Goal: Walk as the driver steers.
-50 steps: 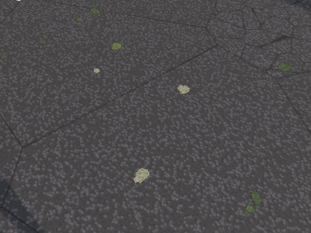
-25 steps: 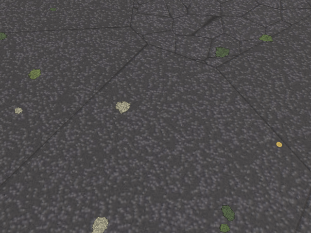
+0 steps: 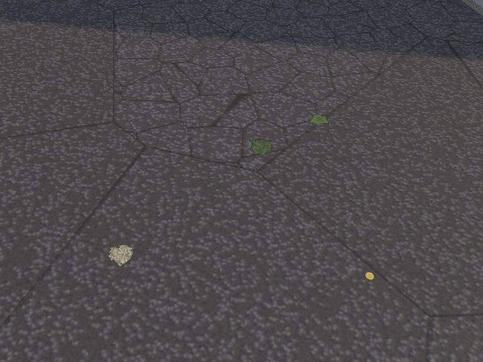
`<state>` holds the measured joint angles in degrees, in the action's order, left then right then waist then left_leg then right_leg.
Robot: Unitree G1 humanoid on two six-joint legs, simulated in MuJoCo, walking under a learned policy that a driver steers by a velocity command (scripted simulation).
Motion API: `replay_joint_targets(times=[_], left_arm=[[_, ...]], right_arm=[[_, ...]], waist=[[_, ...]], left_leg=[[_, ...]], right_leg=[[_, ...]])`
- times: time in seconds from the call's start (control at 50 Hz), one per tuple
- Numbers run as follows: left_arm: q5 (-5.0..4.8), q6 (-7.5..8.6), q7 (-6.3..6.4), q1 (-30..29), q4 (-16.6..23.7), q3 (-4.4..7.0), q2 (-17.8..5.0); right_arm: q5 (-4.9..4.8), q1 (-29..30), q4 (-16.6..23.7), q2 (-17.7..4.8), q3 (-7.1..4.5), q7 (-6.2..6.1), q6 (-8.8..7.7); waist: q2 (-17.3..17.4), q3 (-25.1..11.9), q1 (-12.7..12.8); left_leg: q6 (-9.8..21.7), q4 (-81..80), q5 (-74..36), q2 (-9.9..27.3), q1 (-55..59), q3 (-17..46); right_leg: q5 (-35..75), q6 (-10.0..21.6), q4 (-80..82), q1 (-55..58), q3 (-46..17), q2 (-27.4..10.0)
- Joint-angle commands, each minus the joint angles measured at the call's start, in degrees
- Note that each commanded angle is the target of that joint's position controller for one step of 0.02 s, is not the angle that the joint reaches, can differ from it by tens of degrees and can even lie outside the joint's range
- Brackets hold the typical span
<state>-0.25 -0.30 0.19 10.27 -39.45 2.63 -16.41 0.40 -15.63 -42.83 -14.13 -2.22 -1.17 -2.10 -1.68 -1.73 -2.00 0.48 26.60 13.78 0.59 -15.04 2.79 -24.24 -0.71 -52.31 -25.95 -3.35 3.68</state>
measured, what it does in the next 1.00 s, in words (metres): walks ahead, turning left: right foot, then left foot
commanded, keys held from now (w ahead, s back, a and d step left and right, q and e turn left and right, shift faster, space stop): w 0.36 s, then w+q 0.64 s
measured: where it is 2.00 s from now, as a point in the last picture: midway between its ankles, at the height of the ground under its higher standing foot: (162, 219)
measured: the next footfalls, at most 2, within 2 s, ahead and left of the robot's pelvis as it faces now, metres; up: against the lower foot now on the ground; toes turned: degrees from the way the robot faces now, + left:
right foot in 0.22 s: +0.12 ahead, -0.14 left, +0.00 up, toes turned +0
left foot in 0.68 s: +0.46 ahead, +0.11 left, +0.00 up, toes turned +8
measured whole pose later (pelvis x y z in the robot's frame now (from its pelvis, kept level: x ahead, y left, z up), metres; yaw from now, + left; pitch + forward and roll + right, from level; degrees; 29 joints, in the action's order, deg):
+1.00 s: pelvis +0.45 +0.04 +0.00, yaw +17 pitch +2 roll +0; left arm 1.1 5.3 0.4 5.9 -38.6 2.3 -17.3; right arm -0.8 -18.4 -40.7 -16.3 -3.3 0.2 -2.9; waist -1.6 2.1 -3.4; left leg 5.4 20.1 10.9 -7.4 -10.3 6.6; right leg -2.2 -3.8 -43.6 -39.2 -6.2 -5.6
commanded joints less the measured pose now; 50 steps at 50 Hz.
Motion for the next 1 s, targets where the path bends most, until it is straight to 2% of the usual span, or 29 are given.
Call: replay_joint_targets(times=[0.02, 0.06, 0.12, 0.16, 0.2, 0.22, 0.24, 0.26, 0.28, 0.3, 0.34, 0.36, 0.42, 0.48, 0.58, 0.62, 0.64, 0.66, 0.68, 0.7, 0.72, 0.74, 0.76, 0.78, 0.8, 0.82, 0.86, 0.94, 1.0], left_arm=[[-0.26, 2.41, -0.56, -4.4, 4.0, 1.46, -3.7], [-0.36, 3.35, -0.97, -6.1, 4.2, 0.71, -1.4], [-0.89, 4.01, -1.49, -6.8, 4.3, 0.83, -2.3], [-1.01, 4.29, -1.67, -3.8, 3.2, 1.13, -3.0], [-1.16, 4.19, -1.13, 3.2, 0.8, 1.99, -4.6], [-0.99, 4.19, -0.46, 9.8, -0.4, 2.68, -7.0], [-0.17, 3.73, -0.35, 14.2, -1.1, 4.51, -14.3], [0.05, 4.20, -0.81, 16.5, -1.8, 4.30, -13.0], [-0.02, 4.77, -0.97, 14.2, -1.7, 3.07, -9.7], [0.25, 5.15, -1.07, 11.9, -1.1, 2.40, -7.6], [0.35, 5.10, -1.15, 8.7, -0.9, 1.64, -5.7], [0.37, 4.98, -1.08, 8.1, -0.8, 1.56, -5.5], [0.29, 5.08, -0.53, 8.1, -1.6, 1.88, -6.2], [0.30, 5.27, -0.12, 9.7, -3.1, 2.17, -7.7], [-0.58, 5.15, -0.02, 12.0, -5.9, 2.62, -8.9], [-0.54, 4.53, 0.31, 11.3, -6.0, 2.98, -9.9], [-0.41, 4.10, 0.63, 11.1, -5.8, 3.28, -10.9], [-0.23, 3.43, 1.04, 10.5, -5.6, 3.40, -11.5], [-0.01, 3.16, 1.57, 10.7, -5.1, 3.12, -11.1], [1.17, 3.97, 1.55, 14.8, -2.6, 1.65, -7.1], [1.57, 5.80, 0.47, 16.9, -2.5, -0.26, -3.0], [-0.58, 7.50, -0.54, 11.0, -1.1, 1.36, -8.8], [-1.94, 8.33, -0.80, 6.0, 0.9, 1.16, -9.0], [-0.98, 8.71, -0.45, 3.9, 1.5, 0.95, -8.1], [0.17, 8.32, 0.02, 4.1, 1.3, 1.44, -8.5], [0.61, 7.60, 0.09, 5.3, 1.3, 1.59, -8.3], [1.21, 6.31, 0.30, 6.7, 1.0, 1.46, -7.0], [1.64, 5.79, 0.63, -1.2, 3.4, 0.65, -4.7], [1.01, 6.47, -0.04, -8.1, 4.8, 0.12, -3.4]], right_arm=[[-0.77, -1.5, 2.3, -10.1, -2.91, -0.57, -0.77], [-1.03, -1.7, 2.1, -10.3, -3.05, -0.37, -0.78], [-1.57, -3.4, 1.3, -12.0, -3.58, 0.38, -0.65], [-2.16, -2.9, 1.2, -12.1, -3.51, 0.77, -0.36], [-1.74, -2.6, 1.0, -9.6, -2.53, 1.02, -0.52], [-0.95, -0.9, 1.8, -5.9, -1.32, 1.29, -1.00], [-0.91, -0.6, 4.8, -2.9, -0.40, 1.09, -2.37], [-1.70, 2.3, 5.9, -8.0, -1.70, 0.67, -3.33], [-2.45, 2.4, 5.7, -10.4, -2.57, 0.96, -3.79], [-2.40, 2.2, 4.9, -9.7, -2.44, 1.25, -3.95], [-1.15, 3.3, 4.6, -8.5, -2.40, 1.78, -3.99], [-1.02, 3.4, 4.6, -7.5, -2.16, 2.14, -3.87], [-1.16, 5.8, 5.1, -5.2, -1.26, 2.76, -3.02], [-1.52, 11.1, 6.8, -3.5, -0.27, 3.33, -2.78], [-1.95, 16.9, 9.9, -4.6, -0.39, 4.74, -2.53], [-1.54, 16.2, 10.5, -5.8, -0.93, 5.20, -2.45], [-1.34, 13.8, 10.3, -7.1, -1.59, 5.17, -2.22], [-1.35, 7.4, 9.0, -9.0, -2.79, 4.98, -1.94], [-1.60, -1.1, 7.0, -11.8, -4.33, 4.27, -1.56], [-1.13, -8.3, 6.4, -18.2, -6.06, 3.31, -1.09], [-2.25, -7.6, 6.8, -17.5, -5.38, 3.39, -1.30], [-1.71, -7.5, 6.9, -13.7, -4.30, 3.29, -1.31], [-1.38, -4.8, 7.0, -12.4, -3.89, 3.08, -1.44], [-1.08, -1.2, 7.4, -11.7, -3.60, 3.02, -1.60], [-0.53, 1.7, 8.1, -10.3, -3.17, 2.89, -1.84], [-0.09, 3.4, 9.0, -9.9, -3.01, 2.77, -1.87], [-0.52, 4.2, 8.8, -9.7, -3.06, 2.45, -2.12], [-1.02, 1.5, 7.1, -11.4, -3.61, 1.20, -2.04], [-1.63, -1.6, 5.7, -12.1, -3.84, 0.64, -1.36]], waist=[[10.5, 3.4, -1.2], [11.7, 2.3, -1.7], [12.6, 2.0, -2.0], [11.3, 1.9, 0.2], [9.5, -0.2, 3.8], [4.3, -3.1, 6.8], [-12.1, -5.0, 7.3], [-11.0, -2.2, 9.4], [-8.4, 2.1, 7.5], [-7.0, 3.3, 6.3], [-4.6, 5.2, 4.5], [-4.7, 5.2, 3.8], [-3.4, 4.8, 4.0], [-3.1, 5.6, 5.6], [-1.8, 7.4, 6.2], [-2.3, 5.5, 4.6], [-3.4, 2.8, 3.0], [-3.7, -1.3, -0.7], [-2.4, -5.9, -4.9], [8.1, -13.8, -4.9], [15.6, -22.4, -2.4], [10.5, -19.1, -5.0], [7.3, -10.5, -4.2], [1.7, -4.5, -1.6], [1.8, -2.5, 0.8], [3.3, -1.4, 2.5], [4.4, -0.4, 3.9], [4.2, 2.3, 1.6], [5.1, 2.2, -1.4]], left_leg=[[9.1, -16.0, 11.0, 11.7, 8.7, 15.9], [8.9, -15.6, 5.9, 9.8, 6.5, 11.3], [10.2, -14.7, 5.2, 11.0, 4.3, 10.6], [9.8, -12.8, 6.1, 11.4, 0.8, 10.5], [7.2, -7.5, 5.9, 9.7, -4.9, 8.9], [4.0, 4.0, 6.4, 6.0, -11.2, 4.4], [0.3, 22.0, 11.8, -0.4, -25.5, -4.3], [-0.1, 34.0, 18.4, 0.5, -33.3, -0.3], [1.0, 38.7, 14.1, 3.2, -36.8, 1.5], [1.7, 39.3, 9.2, 4.6, -36.7, 1.2], [1.4, 35.8, 2.7, 6.5, -34.8, 1.1], [0.9, 34.0, 0.5, 6.7, -32.9, 0.4], [-1.0, 25.8, -6.9, 6.0, -30.1, -1.4], [-0.7, 15.1, -15.4, 4.4, -24.8, -2.6], [2.6, 7.4, -16.9, 2.5, -22.7, -2.6], [4.6, 6.6, -12.2, 0.2, -19.3, -4.9], [5.7, 7.3, -9.2, -1.8, -15.2, -6.7], [7.0, 6.6, -8.1, -4.1, -7.0, -8.3], [8.9, 5.3, -9.7, -4.7, 6.9, -6.8], [16.1, 6.1, -8.1, 8.6, 30.3, 15.0], [23.9, -5.1, 2.2, 18.8, 40.5, 43.7], [20.6, -8.4, 8.1, 17.3, 37.9, 41.2], [18.3, -9.3, 5.8, 15.2, 29.4, 33.0], [17.1, -10.4, -0.2, 12.9, 19.3, 27.3], [16.3, -11.4, -6.2, 11.0, 12.6, 23.1], [16.5, -12.8, -9.3, 9.6, 7.8, 21.6], [17.3, -14.5, -13.0, 8.4, 2.1, 18.5], [15.2, -14.8, -13.9, 4.9, -2.9, 12.9], [12.7, -13.2, -9.3, 3.3, -3.5, 12.4]], right_leg=[[4.3, -0.6, 1.9, -11.3, 2.1, -3.5], [6.2, -0.3, 9.8, -4.4, 4.1, -3.1], [6.9, 0.5, 18.2, 2.7, 5.5, -2.5], [12.4, 1.8, 25.1, 10.2, 6.4, -1.9], [13.1, 3.5, 27.6, 22.3, 4.5, -3.0], [9.1, 5.8, 30.2, 31.2, -4.6, -10.2], [-2.6, 13.0, 35.9, 39.0, -24.8, -22.1], [-9.3, 18.1, 39.9, 36.6, -35.3, -26.0], [-10.4, 17.2, 40.1, 34.7, -31.6, -24.4], [-6.5, 15.8, 40.6, 32.6, -26.3, -21.6], [6.7, 14.1, 42.1, 28.1, -18.7, -18.5], [12.2, 13.7, 43.0, 26.2, -15.6, -17.3], [24.2, 12.8, 44.2, 24.0, -6.1, -15.3], [26.9, 11.3, 45.0, 21.1, 0.0, -14.5], [29.9, 9.5, 44.0, 26.6, 4.2, -18.0], [45.5, 8.1, 38.8, 30.2, 6.4, -18.4], [56.8, 7.3, 33.8, 31.7, 7.4, -18.2], [65.4, 6.1, 24.4, 31.3, 9.3, -17.0], [64.1, 4.2, 11.6, 24.3, 10.8, -15.2], [40.4, 1.1, -10.9, 2.7, 11.6, -9.8], [-6.7, -0.8, -26.7, -11.7, 2.3, 0.4], [-4.7, 0.4, -29.5, -17.6, -4.6, -3.3], [-0.6, 1.3, -26.9, -19.1, -3.1, -5.6], [3.0, 1.4, -21.2, -17.6, -2.4, -7.8], [5.1, 1.2, -16.8, -13.6, -2.5, -9.6], [6.1, 0.7, -15.2, -10.4, -2.6, -10.2], [7.2, -1.0, -11.4, -8.3, -1.5, -10.4], [20.5, -3.5, 3.5, -8.3, -0.3, -8.8], [29.6, -3.7, 15.7, -3.3, 0.2, -5.6]])
Velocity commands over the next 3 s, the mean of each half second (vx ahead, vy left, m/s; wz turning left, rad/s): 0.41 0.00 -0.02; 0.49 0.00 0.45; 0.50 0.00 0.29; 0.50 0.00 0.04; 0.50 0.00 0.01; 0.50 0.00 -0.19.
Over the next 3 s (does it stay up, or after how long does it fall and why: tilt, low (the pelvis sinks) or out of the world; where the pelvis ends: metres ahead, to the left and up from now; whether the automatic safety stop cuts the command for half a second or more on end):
stays up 1.43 0.49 0.01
